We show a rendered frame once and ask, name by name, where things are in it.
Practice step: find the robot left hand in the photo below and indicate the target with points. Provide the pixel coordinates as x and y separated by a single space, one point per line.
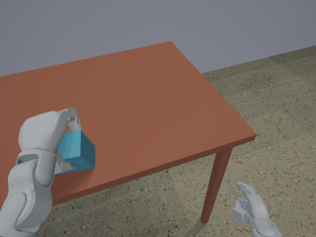
45 131

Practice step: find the right robot forearm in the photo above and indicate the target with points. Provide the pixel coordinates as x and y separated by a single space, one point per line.
264 227

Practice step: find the left robot forearm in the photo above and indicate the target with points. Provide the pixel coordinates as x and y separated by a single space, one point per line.
29 199

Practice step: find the sponge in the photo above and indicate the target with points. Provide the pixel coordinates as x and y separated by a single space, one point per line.
76 148

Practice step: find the table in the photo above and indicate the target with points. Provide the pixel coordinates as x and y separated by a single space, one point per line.
146 110

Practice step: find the robot right hand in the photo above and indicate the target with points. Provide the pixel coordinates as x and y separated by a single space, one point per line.
246 210

